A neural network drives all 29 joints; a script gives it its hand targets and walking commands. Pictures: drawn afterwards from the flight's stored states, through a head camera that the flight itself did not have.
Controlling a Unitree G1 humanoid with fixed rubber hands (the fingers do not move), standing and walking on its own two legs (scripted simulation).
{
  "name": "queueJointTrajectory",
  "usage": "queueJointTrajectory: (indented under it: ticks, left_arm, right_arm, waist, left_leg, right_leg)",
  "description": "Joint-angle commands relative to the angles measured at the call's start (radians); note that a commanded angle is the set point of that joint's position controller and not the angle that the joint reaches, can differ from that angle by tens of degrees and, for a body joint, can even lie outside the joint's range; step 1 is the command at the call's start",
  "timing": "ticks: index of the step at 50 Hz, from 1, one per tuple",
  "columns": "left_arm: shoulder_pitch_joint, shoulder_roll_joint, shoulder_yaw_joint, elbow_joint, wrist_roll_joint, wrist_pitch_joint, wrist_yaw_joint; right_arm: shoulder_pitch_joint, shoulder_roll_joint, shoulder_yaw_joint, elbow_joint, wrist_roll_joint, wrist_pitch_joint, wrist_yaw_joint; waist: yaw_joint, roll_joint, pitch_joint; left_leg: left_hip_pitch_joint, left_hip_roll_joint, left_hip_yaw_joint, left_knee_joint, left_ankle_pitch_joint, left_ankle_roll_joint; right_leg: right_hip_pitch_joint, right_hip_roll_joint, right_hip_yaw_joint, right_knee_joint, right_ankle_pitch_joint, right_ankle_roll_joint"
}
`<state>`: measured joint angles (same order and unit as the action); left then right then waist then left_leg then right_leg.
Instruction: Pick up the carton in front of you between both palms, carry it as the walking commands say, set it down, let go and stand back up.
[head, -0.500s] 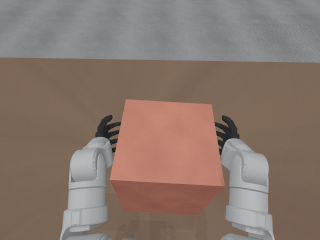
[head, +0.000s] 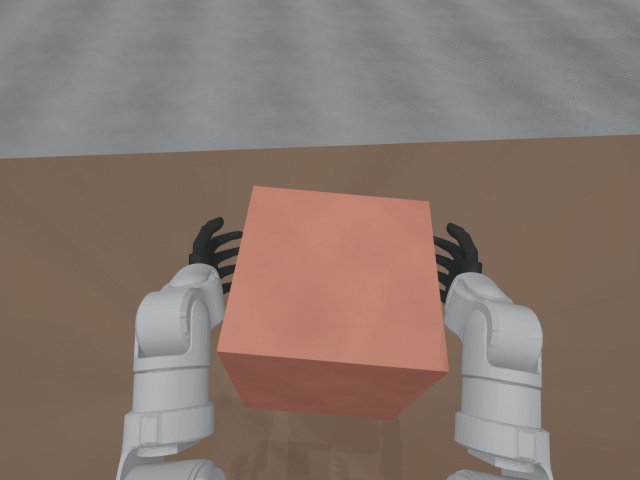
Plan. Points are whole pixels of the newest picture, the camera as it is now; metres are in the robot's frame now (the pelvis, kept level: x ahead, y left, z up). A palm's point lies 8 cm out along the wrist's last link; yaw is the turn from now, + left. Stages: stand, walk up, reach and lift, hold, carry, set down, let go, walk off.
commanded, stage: carry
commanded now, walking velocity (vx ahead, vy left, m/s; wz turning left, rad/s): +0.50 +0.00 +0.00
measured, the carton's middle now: (328, 314) +0.32 -0.01 +0.02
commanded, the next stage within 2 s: none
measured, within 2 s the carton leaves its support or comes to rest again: neither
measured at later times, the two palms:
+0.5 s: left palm (245, 158) +0.63 +0.13 +0.04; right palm (409, 152) +0.65 -0.17 +0.04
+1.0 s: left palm (252, 74) +0.96 +0.15 +0.02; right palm (379, 76) +0.95 -0.15 +0.03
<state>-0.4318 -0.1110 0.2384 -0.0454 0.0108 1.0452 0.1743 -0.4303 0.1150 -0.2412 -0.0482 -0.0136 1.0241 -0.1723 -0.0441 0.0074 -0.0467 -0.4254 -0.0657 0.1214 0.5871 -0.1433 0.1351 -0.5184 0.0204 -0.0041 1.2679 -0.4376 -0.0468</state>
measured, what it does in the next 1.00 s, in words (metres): goes down: right foot 0.03 m lower, then left foot 0.04 m lower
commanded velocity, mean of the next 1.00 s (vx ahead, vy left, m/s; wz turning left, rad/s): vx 0.50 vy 0.00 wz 0.00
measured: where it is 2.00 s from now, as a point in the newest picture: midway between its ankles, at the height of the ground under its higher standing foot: (311, 247)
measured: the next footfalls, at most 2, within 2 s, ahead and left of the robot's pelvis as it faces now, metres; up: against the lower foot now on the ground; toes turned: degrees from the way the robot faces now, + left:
right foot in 0.36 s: +0.39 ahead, -0.08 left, -0.03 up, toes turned -2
left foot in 0.86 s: +0.72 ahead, +0.05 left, -0.07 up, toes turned +3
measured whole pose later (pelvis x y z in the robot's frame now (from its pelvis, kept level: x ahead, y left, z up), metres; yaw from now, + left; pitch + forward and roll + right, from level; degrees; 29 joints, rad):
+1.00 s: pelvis +0.63 +0.01 -0.08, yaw +0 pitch +4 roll -1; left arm -0.44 -0.09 0.22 -0.02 -0.01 1.04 0.18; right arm -0.44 0.11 -0.24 -0.03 -0.02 1.02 -0.17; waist -0.03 0.00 -0.07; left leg -0.46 -0.06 0.12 0.61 -0.12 0.13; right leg -0.47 0.04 -0.01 1.31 -0.46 -0.05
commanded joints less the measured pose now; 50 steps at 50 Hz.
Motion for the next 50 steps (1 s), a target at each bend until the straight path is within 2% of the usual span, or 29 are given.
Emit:
queueJointTrajectory:
  ticks: [1, 4, 7, 11, 13, 15, 16, 17, 18, 19, 20, 21, 22, 23, 24, 26, 30, 32, 36, 39, 41, 42, 43, 44, 45, 46, 47, 48, 50]
  left_arm:
    - [-0.575, -0.732, -0.555, -0.097, -0.112, -0.042, -0.006]
    - [-0.553, -0.737, -0.578, -0.100, -0.101, -0.062, -0.007]
    - [-0.550, -0.722, -0.597, -0.132, -0.110, -0.071, -0.004]
    - [-0.518, -0.686, -0.600, -0.134, -0.105, -0.058, -0.003]
    - [-0.505, -0.670, -0.590, -0.122, -0.096, -0.046, -0.006]
    - [-0.492, -0.649, -0.569, -0.096, -0.081, -0.035, -0.009]
    - [-0.473, -0.639, -0.554, -0.074, -0.071, -0.031, -0.008]
    - [-0.463, -0.634, -0.539, -0.056, -0.059, -0.028, -0.008]
    - [-0.437, -0.624, -0.519, -0.036, -0.044, -0.025, -0.009]
    - [-0.450, -0.600, -0.505, -0.013, -0.038, -0.021, -0.005]
    - [-0.456, -0.610, -0.511, 0.003, -0.058, -0.023, 0.000]
    - [-0.465, -0.672, -0.532, -0.002, -0.083, -0.029, -0.009]
    - [-0.533, -0.726, -0.559, -0.036, -0.115, -0.038, -0.022]
    - [-0.597, -0.781, -0.596, -0.064, -0.147, -0.049, -0.036]
    - [-0.650, -0.824, -0.628, -0.079, -0.177, -0.063, -0.050]
    - [-0.692, -0.865, -0.667, -0.098, -0.220, -0.092, -0.072]
    - [-0.619, -0.843, -0.682, -0.089, -0.227, -0.123, -0.080]
    - [-0.582, -0.821, -0.681, -0.092, -0.222, -0.128, -0.077]
    - [-0.555, -0.767, -0.680, -0.127, -0.225, -0.123, -0.063]
    - [-0.517, -0.706, -0.663, -0.125, -0.214, -0.103, -0.040]
    - [-0.504, -0.676, -0.648, -0.111, -0.203, -0.082, -0.028]
    - [-0.512, -0.664, -0.642, -0.107, -0.200, -0.070, -0.023]
    - [-0.528, -0.649, -0.635, -0.102, -0.194, -0.060, -0.018]
    - [-0.540, -0.641, -0.623, -0.098, -0.191, -0.048, -0.012]
    - [-0.527, -0.635, -0.614, -0.081, -0.192, -0.030, -0.009]
    - [-0.541, -0.619, -0.606, -0.111, -0.193, -0.023, 0.000]
    - [-0.588, -0.641, -0.586, -0.120, -0.183, -0.018, 0.006]
    - [-0.605, -0.669, -0.560, -0.117, -0.165, -0.018, 0.010]
    - [-0.596, -0.700, -0.532, -0.090, -0.131, -0.024, 0.006]
  right_arm:
    - [-0.637, 0.781, 0.657, -0.116, 0.241, -0.022, 0.053]
    - [-0.603, 0.781, 0.665, -0.105, 0.246, -0.038, 0.061]
    - [-0.572, 0.759, 0.659, -0.112, 0.241, -0.046, 0.058]
    - [-0.492, 0.716, 0.633, -0.079, 0.204, -0.035, 0.048]
    - [-0.468, 0.704, 0.622, -0.053, 0.184, -0.027, 0.045]
    - [-0.474, 0.702, 0.617, -0.029, 0.174, -0.019, 0.045]
    - [-0.486, 0.705, 0.616, -0.018, 0.171, -0.015, 0.045]
    - [-0.493, 0.708, 0.615, -0.004, 0.169, -0.011, 0.044]
    - [-0.509, 0.705, 0.609, 0.005, 0.163, -0.006, 0.041]
    - [-0.508, 0.720, 0.609, 0.033, 0.157, 0.003, 0.039]
    - [-0.484, 0.713, 0.587, 0.042, 0.154, 0.005, 0.033]
    - [-0.535, 0.733, 0.588, 0.019, 0.152, 0.001, 0.028]
    - [-0.563, 0.775, 0.578, 0.014, 0.146, -0.007, 0.026]
    - [-0.575, 0.802, 0.567, 0.010, 0.136, -0.018, 0.027]
    - [-0.575, 0.822, 0.560, 0.013, 0.120, -0.029, 0.030]
    - [-0.549, 0.845, 0.569, 0.023, 0.102, -0.053, 0.037]
    - [-0.479, 0.825, 0.594, 0.018, 0.082, -0.088, 0.031]
    - [-0.465, 0.806, 0.603, -0.005, 0.083, -0.097, 0.027]
    - [-0.481, 0.748, 0.618, -0.078, 0.109, -0.092, 0.021]
    - [-0.457, 0.674, 0.602, -0.099, 0.111, -0.064, 0.013]
    - [-0.434, 0.625, 0.571, -0.085, 0.100, -0.041, 0.006]
    - [-0.415, 0.605, 0.552, -0.068, 0.091, -0.031, 0.002]
    - [-0.400, 0.586, 0.529, -0.057, 0.082, -0.021, -0.001]
    - [-0.386, 0.563, 0.507, -0.048, 0.079, -0.008, -0.003]
    - [-0.434, 0.526, 0.503, -0.030, 0.081, -0.002, -0.015]
    - [-0.416, 0.557, 0.511, -0.012, 0.109, 0.004, -0.017]
    - [-0.453, 0.603, 0.526, -0.038, 0.134, 0.004, -0.011]
    - [-0.513, 0.651, 0.556, -0.067, 0.158, 0.005, 0.000]
    - [-0.596, 0.728, 0.600, -0.083, 0.193, -0.003, 0.024]
  waist:
    - [0.015, 0.039, -0.374]
    - [-0.005, 0.077, -0.375]
    - [-0.020, 0.089, -0.366]
    - [-0.055, 0.091, -0.323]
    - [-0.062, 0.096, -0.297]
    - [-0.028, 0.114, -0.301]
    - [0.010, 0.118, -0.330]
    - [0.057, 0.086, -0.364]
    - [0.090, -0.002, -0.424]
    - [0.070, -0.205, -0.481]
    - [0.111, -0.296, -0.549]
    - [0.122, -0.200, -0.490]
    - [0.108, -0.118, -0.439]
    - [0.090, -0.038, -0.384]
    - [0.078, -0.021, -0.370]
    - [0.067, -0.040, -0.369]
    - [0.094, -0.097, -0.385]
    - [0.107, -0.104, -0.379]
    - [0.140, -0.099, -0.334]
    - [0.156, -0.113, -0.300]
    - [0.115, -0.119, -0.316]
    - [0.070, -0.096, -0.353]
    - [0.022, -0.052, -0.395]
    - [0.038, 0.066, -0.452]
    - [-0.022, 0.290, -0.552]
    - [-0.032, 0.232, -0.556]
    - [-0.029, 0.150, -0.477]
    - [-0.015, 0.036, -0.416]
    - [0.014, 0.012, -0.371]
  left_leg:
    - [0.394, 0.313, -0.411, -0.207, 0.285, 0.103]
    - [0.475, 0.292, -0.329, -0.180, 0.507, 0.080]
    - [0.531, 0.247, -0.251, -0.154, 0.638, 0.044]
    - [0.571, 0.173, -0.177, -0.120, 0.662, 0.016]
    - [0.565, 0.165, -0.164, -0.100, 0.622, 0.012]
    - [0.521, 0.175, -0.147, -0.008, 0.660, -0.009]
    - [0.489, 0.171, -0.121, 0.095, 0.689, -0.033]
    - [0.398, 0.151, -0.079, 0.253, 0.593, -0.059]
    - [0.185, 0.115, -0.068, 0.466, 0.235, -0.070]
    - [-0.111, 0.010, -0.089, 0.673, -0.421, -0.102]
    - [-0.322, -0.033, -0.144, 0.907, -0.491, -0.116]
    - [-0.361, 0.029, -0.175, 0.883, -0.412, -0.083]
    - [-0.351, 0.050, -0.172, 0.837, -0.352, -0.076]
    - [-0.313, 0.075, -0.165, 0.758, -0.307, -0.078]
    - [-0.265, 0.096, -0.170, 0.698, -0.282, -0.080]
    - [-0.228, 0.105, -0.148, 0.601, -0.251, -0.094]
    - [-0.327, 0.110, -0.105, 0.429, -0.118, -0.110]
    - [-0.343, 0.103, -0.086, 0.333, -0.016, -0.106]
    - [-0.295, 0.052, -0.023, 0.086, 0.171, -0.091]
    - [-0.188, 0.029, -0.004, -0.094, 0.296, -0.059]
    - [-0.005, 0.007, 0.012, -0.165, 0.318, -0.028]
    - [0.147, 0.002, 0.029, -0.209, 0.341, -0.025]
    - [0.346, 0.067, -0.018, -0.189, 0.369, -0.033]
    - [0.576, 0.271, -0.244, -0.021, 0.670, -0.035]
    - [0.826, 0.487, -0.625, -0.012, 0.627, 0.198]
    - [0.790, 0.470, -0.743, -0.101, 0.258, 0.236]
    - [0.681, 0.403, -0.679, -0.147, 0.124, 0.200]
    - [0.563, 0.370, -0.607, -0.175, 0.110, 0.154]
    - [0.385, 0.342, -0.501, -0.219, 0.118, 0.123]
  right_leg:
    - [-0.162, -0.061, 0.016, -0.114, 0.059, 0.015]
    - [-0.229, -0.060, -0.017, -0.252, 0.157, 0.015]
    - [-0.246, -0.048, -0.040, -0.395, 0.312, 0.007]
    - [-0.181, 0.011, -0.111, -0.646, 0.494, -0.007]
    - [-0.107, 0.028, -0.128, -0.768, 0.577, -0.021]
    - [0.046, 0.041, -0.137, -0.837, 0.611, -0.047]
    - [0.168, 0.051, -0.149, -0.862, 0.606, -0.053]
    - [0.341, 0.025, -0.142, -0.891, 0.642, -0.053]
    - [0.574, -0.118, 0.018, -0.793, 0.789, -0.058]
    - [0.829, -0.366, 0.350, -0.646, 1.125, -0.156]
    - [0.921, -0.451, 0.602, -0.745, 0.711, -0.322]
    - [0.815, -0.379, 0.589, -0.813, 0.474, -0.291]
    - [0.704, -0.331, 0.509, -0.849, 0.416, -0.253]
    - [0.584, -0.310, 0.434, -0.874, 0.453, -0.227]
    - [0.501, -0.300, 0.387, -0.891, 0.448, -0.217]
    - [0.442, -0.267, 0.314, -0.896, 0.483, -0.199]
    - [0.573, -0.237, 0.210, -0.844, 0.815, -0.173]
    - [0.616, -0.206, 0.165, -0.824, 0.909, -0.147]
    - [0.655, -0.132, 0.089, -0.790, 0.948, -0.118]
    - [0.652, -0.123, 0.064, -0.750, 0.888, -0.113]
    - [0.592, -0.126, 0.038, -0.628, 0.946, -0.089]
    - [0.544, -0.111, -0.005, -0.498, 0.941, -0.059]
    - [0.404, -0.083, -0.032, -0.333, 0.749, -0.033]
    - [0.162, -0.042, -0.042, -0.149, 0.229, -0.009]
    - [-0.147, 0.090, -0.001, 0.161, -0.186, 0.051]
    - [-0.261, 0.055, 0.045, 0.240, -0.144, 0.017]
    - [-0.293, 0.018, 0.051, 0.207, -0.092, -0.007]
    - [-0.266, -0.015, 0.046, 0.131, -0.027, -0.008]
    - [-0.177, -0.055, 0.041, 0.004, 0.024, 0.002]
